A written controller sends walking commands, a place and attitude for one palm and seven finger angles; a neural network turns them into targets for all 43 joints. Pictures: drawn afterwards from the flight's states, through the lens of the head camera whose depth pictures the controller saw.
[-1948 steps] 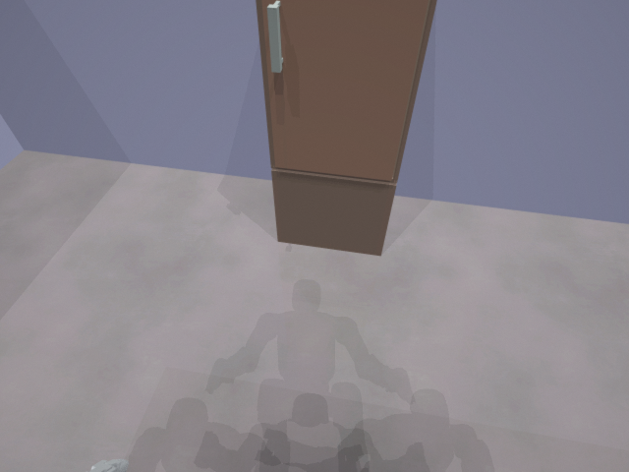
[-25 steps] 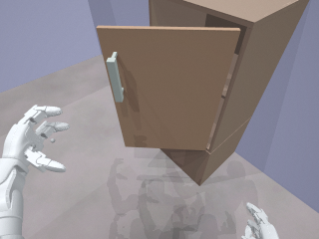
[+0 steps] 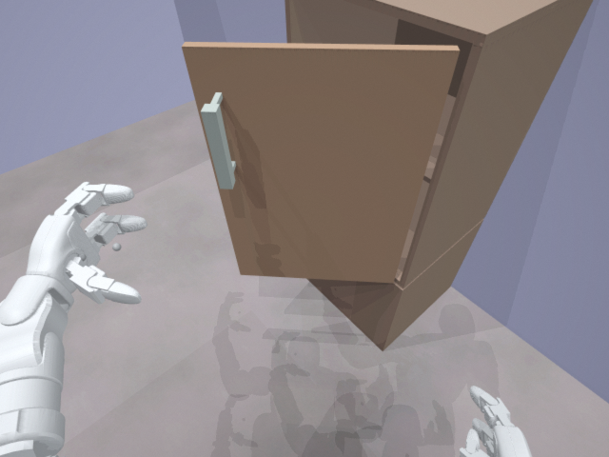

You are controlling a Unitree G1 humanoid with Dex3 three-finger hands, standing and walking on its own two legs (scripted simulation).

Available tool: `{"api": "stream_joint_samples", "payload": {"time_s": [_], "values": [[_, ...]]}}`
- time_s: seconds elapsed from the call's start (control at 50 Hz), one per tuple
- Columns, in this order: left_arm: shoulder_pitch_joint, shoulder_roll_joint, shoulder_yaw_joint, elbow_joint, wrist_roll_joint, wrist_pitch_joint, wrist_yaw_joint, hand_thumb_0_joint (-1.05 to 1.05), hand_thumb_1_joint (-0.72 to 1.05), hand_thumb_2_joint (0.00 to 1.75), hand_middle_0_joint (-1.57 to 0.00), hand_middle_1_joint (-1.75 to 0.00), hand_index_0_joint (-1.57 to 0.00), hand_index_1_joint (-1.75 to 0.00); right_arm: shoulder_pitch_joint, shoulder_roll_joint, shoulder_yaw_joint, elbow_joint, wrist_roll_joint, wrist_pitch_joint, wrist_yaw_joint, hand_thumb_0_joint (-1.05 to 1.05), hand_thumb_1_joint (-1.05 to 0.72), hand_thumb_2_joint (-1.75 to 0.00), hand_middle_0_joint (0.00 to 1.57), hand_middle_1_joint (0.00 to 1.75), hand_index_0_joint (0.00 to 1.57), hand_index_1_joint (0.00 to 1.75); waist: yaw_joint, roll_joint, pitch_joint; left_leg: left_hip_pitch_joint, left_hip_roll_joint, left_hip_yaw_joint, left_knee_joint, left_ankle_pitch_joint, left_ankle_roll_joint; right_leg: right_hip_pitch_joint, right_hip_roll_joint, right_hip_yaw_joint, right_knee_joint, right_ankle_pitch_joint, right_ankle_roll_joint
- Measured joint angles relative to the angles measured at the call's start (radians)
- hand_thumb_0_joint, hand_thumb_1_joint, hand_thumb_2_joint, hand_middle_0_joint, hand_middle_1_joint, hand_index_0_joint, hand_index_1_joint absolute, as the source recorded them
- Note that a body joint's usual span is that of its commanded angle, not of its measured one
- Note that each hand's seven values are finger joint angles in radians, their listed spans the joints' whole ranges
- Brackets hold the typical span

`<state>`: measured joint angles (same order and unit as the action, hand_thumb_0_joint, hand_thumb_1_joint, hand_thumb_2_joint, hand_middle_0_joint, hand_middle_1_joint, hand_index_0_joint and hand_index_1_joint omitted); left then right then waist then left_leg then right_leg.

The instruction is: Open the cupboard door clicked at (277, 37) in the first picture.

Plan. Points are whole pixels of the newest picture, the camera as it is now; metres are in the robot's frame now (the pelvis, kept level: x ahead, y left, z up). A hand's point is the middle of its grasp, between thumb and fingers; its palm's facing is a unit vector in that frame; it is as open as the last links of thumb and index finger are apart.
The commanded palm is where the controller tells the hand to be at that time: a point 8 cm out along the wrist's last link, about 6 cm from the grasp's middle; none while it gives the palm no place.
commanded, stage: move the hooked fingers beside the handle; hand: left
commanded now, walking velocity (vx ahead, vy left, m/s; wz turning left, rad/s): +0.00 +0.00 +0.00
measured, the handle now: (222, 142) +0.58 +0.19 +0.11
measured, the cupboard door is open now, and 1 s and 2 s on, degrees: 45 45 45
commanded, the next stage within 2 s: none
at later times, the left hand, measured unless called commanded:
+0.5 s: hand (144, 207) +0.40 +0.26 +0.12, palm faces +0.03 -1.00 -0.02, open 14.0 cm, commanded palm +0.38 +0.31 +0.12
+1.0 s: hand (169, 173) +0.47 +0.25 +0.12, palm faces -0.01 -1.00 +0.00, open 14.0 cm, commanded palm +0.46 +0.30 +0.12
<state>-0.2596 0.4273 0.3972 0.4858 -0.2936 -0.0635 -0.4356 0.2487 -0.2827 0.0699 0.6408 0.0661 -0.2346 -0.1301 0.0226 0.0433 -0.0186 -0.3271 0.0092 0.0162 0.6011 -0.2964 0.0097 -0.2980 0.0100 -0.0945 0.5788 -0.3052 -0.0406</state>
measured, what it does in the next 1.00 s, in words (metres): stands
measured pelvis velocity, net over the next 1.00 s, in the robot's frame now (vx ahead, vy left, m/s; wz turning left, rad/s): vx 0.01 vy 0.02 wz -0.03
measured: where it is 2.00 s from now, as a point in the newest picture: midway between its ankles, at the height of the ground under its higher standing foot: outside the picture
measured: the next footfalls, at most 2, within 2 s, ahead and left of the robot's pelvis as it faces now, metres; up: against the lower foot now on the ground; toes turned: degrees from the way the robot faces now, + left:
none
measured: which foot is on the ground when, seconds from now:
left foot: down 0.00-1.00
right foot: down 0.00-1.00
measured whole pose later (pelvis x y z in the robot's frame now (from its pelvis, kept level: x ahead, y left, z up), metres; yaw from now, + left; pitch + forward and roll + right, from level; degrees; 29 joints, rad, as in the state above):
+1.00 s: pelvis +0.01 +0.02 -0.01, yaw -2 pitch +10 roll -1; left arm -0.81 0.57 0.42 1.12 -0.16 -0.24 -0.39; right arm 0.39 -0.30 0.05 0.67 0.04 -0.06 -0.07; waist -0.10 0.02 -0.05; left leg -0.54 0.01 0.05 0.70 -0.34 0.03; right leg -0.51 0.01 -0.06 0.65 -0.32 -0.02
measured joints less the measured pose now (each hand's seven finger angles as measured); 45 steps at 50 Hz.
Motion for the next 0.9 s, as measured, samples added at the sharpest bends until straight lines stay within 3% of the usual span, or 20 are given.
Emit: {"api": "stream_joint_samples", "payload": {"time_s": [0.22,0.36,0.9], "values": [[-0.109,0.03,0.022,0.148,0.027,-0.029,0.015,-0.01,-0.5,0.3,-0.3,-1.2,-0.31,-1.2,0.041,-0.004,-0.006,-0.006,-0.005,0.035,0.021,0.01,-0.9,-0.9,0.21,0.3,0.2,0.3,-0.04,-0.01,-0.018,-0.031,0.005,0.024,0.003,-0.006,0.002,-0.045,0.005,0.024,0.012,-0.001,0.002],[-0.146,0.028,0.019,0.182,0.034,-0.058,0.022,-0.01,-0.5,0.3,-0.3,-1.2,-0.31,-1.2,0.083,-0.013,-0.02,0.007,-0.006,0.058,0.026,0.01,-0.9,-0.9,0.21,0.3,0.2,0.3,-0.046,-0.01,-0.022,-0.045,0.004,0.027,0.009,-0.012,0.007,-0.057,0.003,0.028,0.013,-0.003,0.006],[-0.484,0.121,0.017,0.566,0.119,-0.171,0.042,-0.01,-0.5,0.3,-0.3,-1.2,-0.3,-1.2,0.126,-0.014,-0.02,0.017,-0.027,0.153,0.055,0.01,-0.9,-0.9,0.21,0.3,0.2,0.3,-0.106,-0.028,-0.032,-0.183,0.004,0.03,0.08,-0.035,0.022,-0.185,0.001,0.032,0.059,-0.01,0.021]]}}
